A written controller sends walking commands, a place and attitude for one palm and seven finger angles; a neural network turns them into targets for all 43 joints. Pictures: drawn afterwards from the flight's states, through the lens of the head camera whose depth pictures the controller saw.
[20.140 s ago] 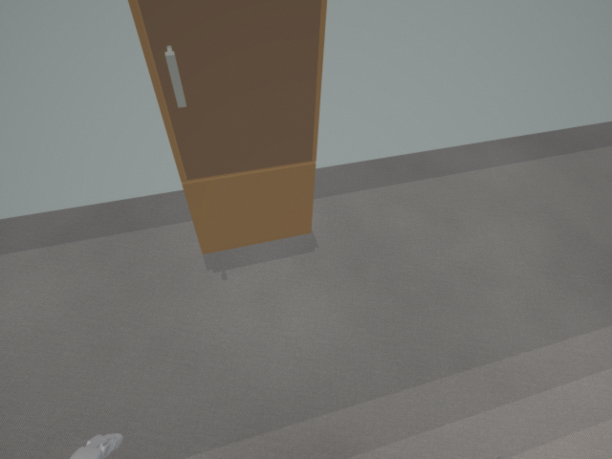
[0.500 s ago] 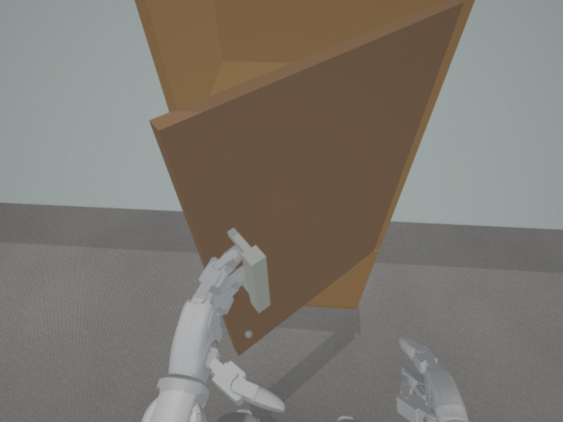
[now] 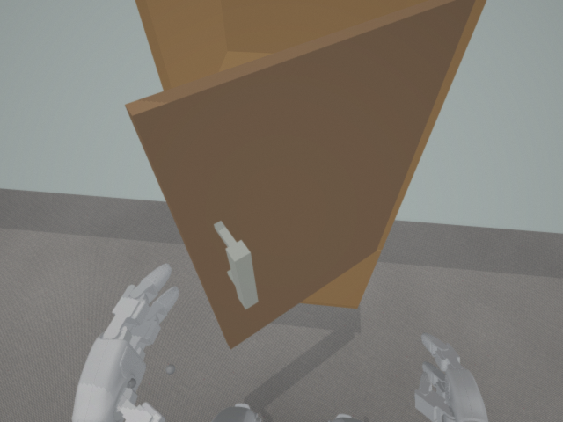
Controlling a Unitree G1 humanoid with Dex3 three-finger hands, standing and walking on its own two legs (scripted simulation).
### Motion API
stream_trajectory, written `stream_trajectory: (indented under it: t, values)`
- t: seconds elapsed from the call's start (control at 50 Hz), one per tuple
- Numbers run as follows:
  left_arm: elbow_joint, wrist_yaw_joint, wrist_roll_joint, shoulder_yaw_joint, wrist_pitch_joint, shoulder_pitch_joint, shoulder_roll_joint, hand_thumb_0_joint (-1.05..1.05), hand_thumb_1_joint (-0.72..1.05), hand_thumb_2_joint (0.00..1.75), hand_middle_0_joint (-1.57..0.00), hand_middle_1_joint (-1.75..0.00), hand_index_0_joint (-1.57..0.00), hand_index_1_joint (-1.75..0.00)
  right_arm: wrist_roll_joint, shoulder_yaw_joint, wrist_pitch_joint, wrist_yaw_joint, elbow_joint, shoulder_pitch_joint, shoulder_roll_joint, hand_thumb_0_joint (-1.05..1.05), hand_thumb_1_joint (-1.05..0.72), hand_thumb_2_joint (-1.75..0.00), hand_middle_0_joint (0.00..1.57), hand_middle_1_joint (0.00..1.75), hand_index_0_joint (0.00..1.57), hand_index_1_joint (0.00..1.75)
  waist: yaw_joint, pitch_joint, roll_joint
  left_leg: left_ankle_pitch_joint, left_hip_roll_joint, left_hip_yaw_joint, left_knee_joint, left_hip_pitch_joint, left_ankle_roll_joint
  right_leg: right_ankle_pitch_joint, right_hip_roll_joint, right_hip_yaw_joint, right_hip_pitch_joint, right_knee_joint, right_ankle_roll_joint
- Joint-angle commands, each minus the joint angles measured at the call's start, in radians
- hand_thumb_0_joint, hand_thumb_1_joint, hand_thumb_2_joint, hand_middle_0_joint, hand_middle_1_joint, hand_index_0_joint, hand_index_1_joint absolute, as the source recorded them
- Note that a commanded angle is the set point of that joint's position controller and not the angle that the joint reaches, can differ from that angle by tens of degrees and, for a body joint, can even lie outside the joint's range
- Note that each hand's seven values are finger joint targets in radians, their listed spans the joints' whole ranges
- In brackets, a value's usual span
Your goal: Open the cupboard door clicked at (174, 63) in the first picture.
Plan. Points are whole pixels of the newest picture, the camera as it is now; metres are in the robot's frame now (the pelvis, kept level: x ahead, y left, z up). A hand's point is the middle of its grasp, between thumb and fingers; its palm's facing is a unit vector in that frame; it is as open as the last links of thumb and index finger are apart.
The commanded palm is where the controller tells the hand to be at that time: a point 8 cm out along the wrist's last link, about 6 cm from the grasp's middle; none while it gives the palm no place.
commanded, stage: slide the hand sideways off the handle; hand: left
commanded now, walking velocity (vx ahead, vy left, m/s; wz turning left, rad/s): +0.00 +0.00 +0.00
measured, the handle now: (235, 266) +0.30 +0.09 +0.08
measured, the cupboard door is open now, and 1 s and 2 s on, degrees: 41 41 41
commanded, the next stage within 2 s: draw the hand back to the body in 0.04 s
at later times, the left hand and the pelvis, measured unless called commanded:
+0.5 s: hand (123, 357) +0.17 +0.18 +0.12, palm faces -0.05 -1.00 -0.06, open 16.3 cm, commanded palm +0.14 +0.24 +0.13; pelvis -0.01 +0.03 +0.01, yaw +0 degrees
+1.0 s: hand (28, 312) +0.19 +0.25 +0.17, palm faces +0.29 -0.88 -0.38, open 13.2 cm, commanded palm +0.15 +0.30 +0.20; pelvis +0.01 +0.03 +0.06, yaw +0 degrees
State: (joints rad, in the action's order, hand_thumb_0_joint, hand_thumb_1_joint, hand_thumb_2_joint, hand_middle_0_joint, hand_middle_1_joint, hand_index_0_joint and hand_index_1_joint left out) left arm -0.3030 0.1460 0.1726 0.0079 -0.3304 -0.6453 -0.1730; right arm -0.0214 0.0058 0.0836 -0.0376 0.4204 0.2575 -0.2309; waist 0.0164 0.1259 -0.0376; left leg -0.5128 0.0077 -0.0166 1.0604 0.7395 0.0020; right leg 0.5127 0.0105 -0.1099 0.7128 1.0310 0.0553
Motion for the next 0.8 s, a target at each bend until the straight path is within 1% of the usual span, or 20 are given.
stream_trajectory:
  t: [0.0, 0.06, 0.12, 0.14, 0.18, 0.24, 0.32, 0.36, 0.4, 0.44, 0.46, 0.52, 0.54, 0.62, 0.64, 0.66, 0.68, 0.7, 0.72, 0.78]
  values:
    - [-0.216, 0.061, 0.052, -0.054, -0.082, -0.037, -0.072, 0.0, -0.5, 0.3, -0.15, -0.3, -0.15, -0.3, -0.006, -0.044, 0.065, -0.012, -0.173, -0.074, -0.091, 0.0, -0.9, -0.9, 0.2, 0.3, 0.2, 0.3, -0.018, 0.138, 0.072, 0.224, -0.039, -0.016, -0.093, -0.006, 0.015, -0.342, -0.03, 0.169, -0.176, -0.198, -0.058]
    - [-0.216, 0.076, 0.065, -0.066, -0.091, -0.001, -0.083, 0.0, -0.5, 0.3, -0.15, -0.3, -0.15, -0.3, -0.006, -0.046, 0.077, -0.018, -0.164, -0.075, -0.096, 0.0, -0.9, -0.9, 0.2, 0.3, 0.2, 0.3, -0.024, 0.136, 0.069, 0.216, -0.034, -0.021, -0.082, -0.002, 0.016, -0.291, -0.026, 0.16, -0.148, -0.192, -0.052]
    - [-0.231, 0.079, 0.069, -0.027, -0.092, 0.003, -0.055, 0.0, -0.5, 0.3, -0.15, -0.3, -0.15, -0.3, -0.01, -0.045, 0.088, -0.019, -0.176, -0.073, -0.099, 0.0, -0.9, -0.9, 0.2, 0.3, 0.2, 0.3, -0.025, 0.126, 0.052, 0.197, -0.033, -0.024, -0.092, -0.02, 0.019, -0.219, -0.013, 0.13, -0.105, -0.187, -0.042]
    - [-0.251, 0.07, 0.066, -0.057, -0.09, 0.027, -0.093, 0.0, -0.5, 0.3, -0.15, -0.3, -0.15, -0.3, -0.011, -0.047, 0.089, -0.02, -0.173, -0.076, -0.102, 0.0, -0.9, -0.9, 0.2, 0.3, 0.2, 0.3, -0.017, 0.138, 0.025, 0.202, -0.03, -0.027, -0.099, -0.034, 0.02, -0.204, -0.007, 0.127, -0.107, -0.184, -0.034]
    - [-0.302, 0.05, 0.059, -0.085, -0.077, 0.025, -0.128, 0.0, -0.5, 0.3, -0.15, -0.3, -0.15, -0.3, -0.015, -0.044, 0.088, -0.023, -0.184, -0.072, -0.098, 0.0, -0.9, -0.9, 0.2, 0.3, 0.2, 0.3, -0.005, 0.168, -0.002, 0.199, -0.029, -0.024, -0.124, -0.068, 0.021, -0.176, -0.004, 0.119, -0.126, -0.191, -0.029]
    - [-0.307, 0.014, 0.045, -0.113, -0.033, 0.043, -0.149, 0.0, -0.5, 0.3, -0.15, -0.3, -0.15, -0.3, -0.019, -0.036, 0.081, -0.029, -0.185, -0.076, -0.093, 0.0, -0.9, -0.9, 0.2, 0.3, 0.2, 0.3, 0.003, 0.145, -0.019, 0.184, -0.025, -0.033, -0.165, -0.092, 0.022, -0.148, 0.005, 0.098, -0.132, -0.207, -0.023]
    - [-0.276, 0.008, 0.062, -0.085, 0.038, 0.037, -0.097, 0.0, -0.5, 0.3, -0.15, -0.3, -0.15, -0.3, -0.03, -0.022, 0.087, -0.032, -0.19, -0.089, -0.093, 0.0, -0.9, -0.9, 0.2, 0.3, 0.2, 0.3, -0.007, 0.069, 0.008, 0.125, -0.019, -0.043, -0.221, -0.111, 0.019, -0.093, 0.009, 0.076, -0.132, -0.252, -0.032]
    - [-0.271, 0.015, 0.071, -0.102, 0.069, 0.039, -0.113, 0.0, -0.5, 0.3, -0.15, -0.3, -0.15, -0.3, -0.033, -0.018, 0.094, -0.037, -0.184, -0.095, -0.1, 0.0, -0.9, -0.9, 0.2, 0.3, 0.2, 0.3, -0.005, 0.061, 0.03, 0.13, -0.016, -0.046, -0.237, -0.124, 0.021, -0.099, 0.009, 0.074, -0.152, -0.268, -0.033]
    - [-0.303, 0.022, 0.068, -0.1, 0.092, 0.046, -0.123, 0.0, -0.5, 0.3, -0.15, -0.3, -0.15, -0.3, -0.032, -0.014, 0.103, -0.038, -0.183, -0.089, -0.102, 0.0, -0.9, -0.9, 0.2, 0.3, 0.2, 0.3, -0.002, 0.066, 0.011, 0.149, -0.014, -0.049, -0.259, -0.155, 0.021, -0.128, 0.009, 0.064, -0.171, -0.271, -0.032]
    - [-0.318, 0.022, 0.068, -0.129, 0.108, 0.044, -0.152, 0.0, -0.5, 0.3, -0.15, -0.3, -0.15, -0.3, -0.03, -0.012, 0.111, -0.04, -0.174, -0.092, -0.103, 0.0, -0.9, -0.9, 0.2, 0.3, 0.2, 0.3, 0.009, 0.068, 0.006, 0.175, -0.012, -0.053, -0.277, -0.174, 0.02, -0.159, 0.011, 0.056, -0.199, -0.273, -0.028]
    - [-0.344, 0.023, 0.068, -0.13, 0.111, 0.042, -0.152, 0.0, -0.5, 0.3, -0.15, -0.3, -0.15, -0.3, -0.03, -0.008, 0.116, -0.039, -0.176, -0.09, -0.099, 0.0, -0.9, -0.9, 0.2, 0.3, 0.2, 0.3, 0.011, 0.073, -0.022, 0.19, -0.012, -0.051, -0.284, -0.191, 0.019, -0.176, 0.011, 0.054, -0.205, -0.275, -0.028]
    - [-0.369, 0.018, 0.074, -0.159, 0.119, 0.054, -0.168, 0.0, -0.5, 0.3, -0.15, -0.3, -0.15, -0.3, -0.031, -0.006, 0.128, -0.036, -0.163, -0.084, -0.099, 0.0, -0.9, -0.9, 0.2, 0.3, 0.2, 0.3, 0.013, 0.056, -0.022, 0.207, -0.007, -0.062, -0.312, -0.222, 0.011, -0.195, 0.017, 0.038, -0.214, -0.281, -0.026]
    - [-0.375, 0.015, 0.074, -0.171, 0.12, 0.057, -0.176, 0.0, -0.47, 0.32, -0.15, -0.3, -0.15, -0.3, -0.03, -0.005, 0.131, -0.037, -0.157, -0.088, -0.103, 0.0, -0.9, -0.9, 0.2, 0.3, 0.2, 0.3, 0.019, 0.054, -0.027, 0.222, -0.006, -0.064, -0.318, -0.23, 0.011, -0.208, 0.018, 0.037, -0.228, -0.284, -0.024]
    - [-0.378, 0.03, 0.092, -0.19, 0.142, 0.07, -0.171, 0.0, -0.32, 0.37, -0.16, -0.3, -0.16, -0.3, -0.033, -0.002, 0.145, -0.036, -0.139, -0.088, -0.107, 0.0, -0.9, -0.9, 0.2, 0.3, 0.2, 0.3, 0.015, 0.033, -0.03, 0.242, -0.003, -0.07, -0.345, -0.265, 0.003, -0.232, 0.02, 0.025, -0.245, -0.303, -0.026]
    - [-0.414, -0.106, -0.061, -0.229, 0.181, 0.059, -0.318, 0.0, -0.29, 0.39, -0.16, -0.3, -0.16, -0.3, -0.02, -0.004, 0.124, -0.06, -0.143, -0.086, -0.097, 0.0, -0.9, -0.9, 0.2, 0.3, 0.2, 0.3, 0.058, 0.043, -0.02, 0.22, 0.01, -0.069, -0.396, -0.265, 0.011, -0.214, -0.005, 0.086, -0.297, -0.354, -0.012]
    - [-0.432, -0.164, -0.074, -0.178, 0.205, 0.036, -0.225, 0.0, -0.26, 0.4, -0.16, -0.3, -0.16, -0.3, -0.011, 0.008, 0.117, -0.067, -0.146, -0.089, -0.081, 0.0, -0.9, -0.9, 0.2, 0.3, 0.2, 0.3, 0.033, -0.008, -0.026, 0.218, 0.004, -0.064, -0.413, -0.271, 0.01, -0.21, -0.011, 0.081, -0.295, -0.375, -0.015]
    - [-0.411, -0.19, -0.083, -0.161, 0.224, 0.012, -0.197, 0.0, -0.22, 0.42, -0.16, -0.3, -0.16, -0.3, -0.009, 0.008, 0.11, -0.068, -0.137, -0.082, -0.081, 0.0, -0.9, -0.9, 0.2, 0.3, 0.2, 0.3, 0.028, -0.024, -0.011, 0.214, 0.009, -0.066, -0.418, -0.276, 0.008, -0.202, -0.014, 0.077, -0.294, -0.383, -0.018]
    - [-0.407, -0.21, -0.095, -0.154, 0.236, 0.018, -0.187, 0.0, -0.18, 0.43, -0.16, -0.3, -0.16, -0.3, -0.009, 0.01, 0.102, -0.067, -0.128, -0.081, -0.081, 0.0, -0.9, -0.9, 0.2, 0.3, 0.2, 0.3, 0.025, -0.044, -0.041, 0.227, 0.012, -0.065, -0.428, -0.291, 0.008, -0.211, -0.016, 0.076, -0.305, -0.393, -0.019]
    - [-0.424, -0.228, -0.107, -0.172, 0.241, 0.032, -0.211, 0.0, -0.15, 0.45, -0.16, -0.3, -0.16, -0.3, -0.008, 0.011, 0.097, -0.066, -0.12, -0.081, -0.086, 0.0, -0.9, -0.9, 0.2, 0.3, 0.2, 0.3, 0.027, -0.028, -0.067, 0.257, 0.015, -0.069, -0.438, -0.317, 0.007, -0.231, -0.016, 0.073, -0.326, -0.401, -0.017]
    - [-0.433, -0.262, -0.127, -0.18, 0.244, 0.07, -0.23, 0.0, -0.05, 0.5, -0.17, -0.3, -0.17, -0.3, 0.0, 0.015, 0.097, -0.066, -0.101, -0.096, -0.092, 0.0, -0.9, -0.9, 0.2, 0.3, 0.2, 0.3, 0.022, -0.032, -0.059, 0.269, 0.019, -0.078, -0.483, -0.368, 0.004, -0.238, -0.017, 0.068, -0.366, -0.437, -0.021]
